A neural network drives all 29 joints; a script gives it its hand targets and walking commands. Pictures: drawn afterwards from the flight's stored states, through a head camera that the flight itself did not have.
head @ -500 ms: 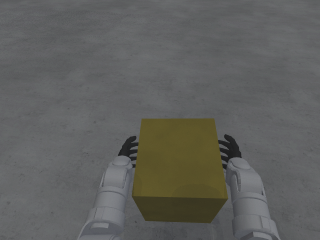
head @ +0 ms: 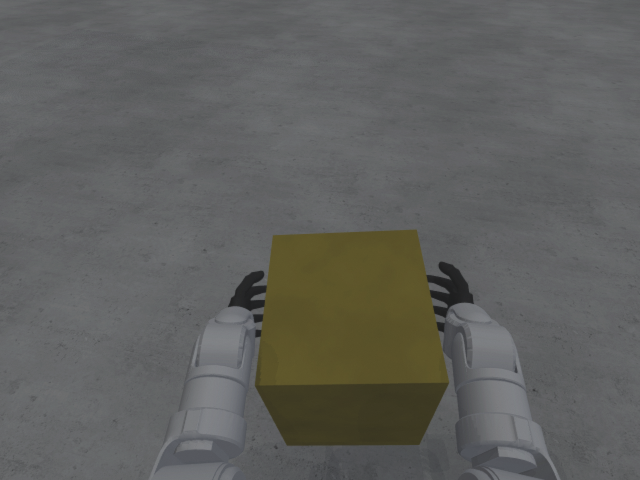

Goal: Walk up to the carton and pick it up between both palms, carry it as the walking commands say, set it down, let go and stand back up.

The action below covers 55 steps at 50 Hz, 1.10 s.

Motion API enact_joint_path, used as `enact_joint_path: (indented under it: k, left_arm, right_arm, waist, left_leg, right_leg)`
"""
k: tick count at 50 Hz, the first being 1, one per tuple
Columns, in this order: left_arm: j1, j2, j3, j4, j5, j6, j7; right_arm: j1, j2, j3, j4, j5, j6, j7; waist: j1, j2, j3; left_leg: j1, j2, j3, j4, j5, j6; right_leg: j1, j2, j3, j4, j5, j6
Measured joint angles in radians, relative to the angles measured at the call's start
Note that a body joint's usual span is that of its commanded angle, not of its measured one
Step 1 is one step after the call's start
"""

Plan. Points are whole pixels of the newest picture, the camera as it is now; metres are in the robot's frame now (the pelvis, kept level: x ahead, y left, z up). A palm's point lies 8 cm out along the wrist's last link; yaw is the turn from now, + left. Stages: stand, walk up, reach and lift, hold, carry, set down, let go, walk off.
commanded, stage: reach and lift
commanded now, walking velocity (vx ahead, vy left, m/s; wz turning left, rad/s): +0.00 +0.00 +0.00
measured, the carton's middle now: (348, 343) +0.30 -0.01 -0.02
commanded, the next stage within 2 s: hold in 1.08 s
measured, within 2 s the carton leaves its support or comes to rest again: neither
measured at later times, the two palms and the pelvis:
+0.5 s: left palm (243, 320) +0.30 +0.14 +0.03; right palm (460, 319) +0.30 -0.15 +0.04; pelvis +0.02 +0.01 +0.00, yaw -2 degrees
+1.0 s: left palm (239, 338) +0.28 +0.14 +0.03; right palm (461, 324) +0.29 -0.15 +0.05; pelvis +0.01 -0.01 +0.00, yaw +0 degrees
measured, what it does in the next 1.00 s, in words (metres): stands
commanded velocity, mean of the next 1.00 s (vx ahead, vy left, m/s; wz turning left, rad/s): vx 0.00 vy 0.00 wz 0.00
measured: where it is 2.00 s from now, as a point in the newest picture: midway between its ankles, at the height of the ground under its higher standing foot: outside the picture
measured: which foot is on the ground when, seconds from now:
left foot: down 0.00-1.00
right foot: down 0.00-1.00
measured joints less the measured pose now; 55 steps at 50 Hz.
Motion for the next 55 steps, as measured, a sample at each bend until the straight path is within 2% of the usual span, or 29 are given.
enact_joint_path:
  k: [8, 21, 33, 46, 55]
  left_arm:
    - [-0.026, -0.014, 0.039, 0.010, 0.017, 0.000, -0.001]
    - [0.088, -0.061, -0.012, -0.107, 0.000, 0.012, 0.042]
    - [0.169, -0.043, -0.062, -0.199, -0.032, 0.040, 0.052]
    - [0.184, -0.040, -0.056, -0.214, -0.026, 0.055, 0.037]
    - [0.153, -0.042, -0.035, -0.189, -0.013, 0.056, 0.032]
  right_arm:
    - [-0.036, 0.013, -0.045, 0.031, -0.029, -0.018, 0.019]
    - [0.078, -0.025, 0.027, -0.068, 0.021, -0.008, 0.045]
    - [0.148, -0.040, 0.112, -0.135, 0.046, 0.013, 0.030]
    - [0.159, -0.042, 0.139, -0.142, 0.046, 0.029, 0.018]
    - [0.122, -0.035, 0.114, -0.105, 0.041, 0.024, 0.018]
  waist:
    - [0.010, 0.008, 0.000]
    - [0.008, 0.015, 0.000]
    - [0.022, 0.010, -0.010]
    - [0.033, 0.011, 0.000]
    - [0.030, 0.005, 0.008]
  left_leg:
    - [-0.005, -0.005, 0.008, 0.003, -0.002, 0.006]
    - [0.039, -0.004, 0.031, -0.027, -0.016, 0.012]
    - [0.064, 0.002, 0.019, -0.057, -0.011, 0.000]
    - [0.064, 0.006, -0.002, -0.047, -0.003, -0.012]
    - [0.044, 0.007, -0.002, -0.016, -0.004, -0.013]
  right_leg:
    - [-0.004, -0.005, 0.008, -0.003, 0.001, 0.007]
    - [0.031, -0.007, 0.033, -0.028, -0.006, 0.012]
    - [0.050, -0.002, 0.024, -0.042, -0.010, -0.002]
    - [0.050, 0.004, 0.002, -0.021, -0.013, -0.014]
    - [0.032, 0.007, 0.000, 0.008, -0.013, -0.014]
